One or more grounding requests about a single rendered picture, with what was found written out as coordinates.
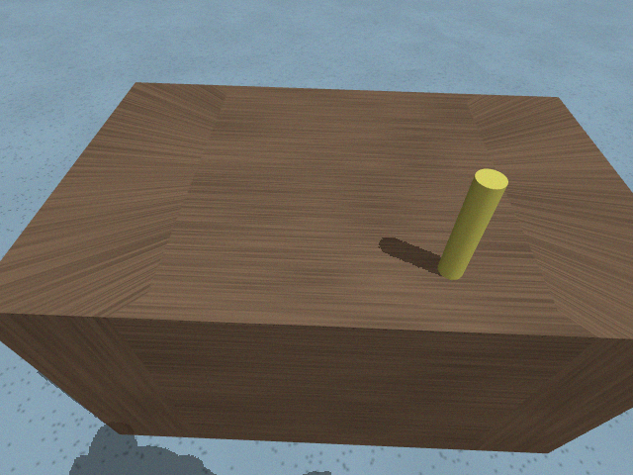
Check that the can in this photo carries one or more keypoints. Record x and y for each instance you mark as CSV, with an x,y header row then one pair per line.
x,y
478,208

